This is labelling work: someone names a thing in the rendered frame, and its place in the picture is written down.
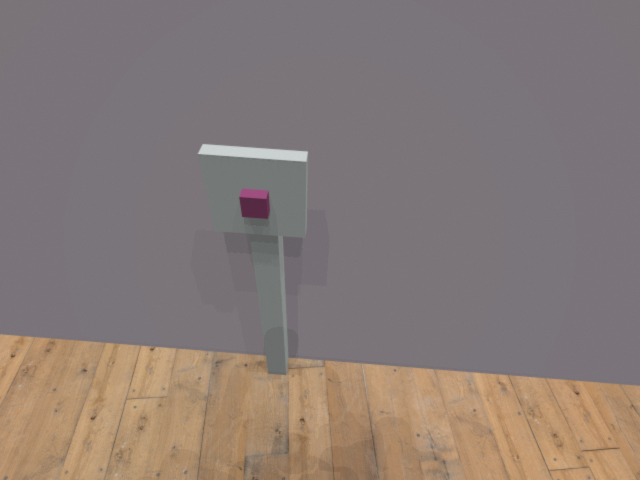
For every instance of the panel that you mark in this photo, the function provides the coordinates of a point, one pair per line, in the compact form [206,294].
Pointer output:
[226,170]

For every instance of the button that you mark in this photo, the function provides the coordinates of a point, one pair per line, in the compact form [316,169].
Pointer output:
[254,203]

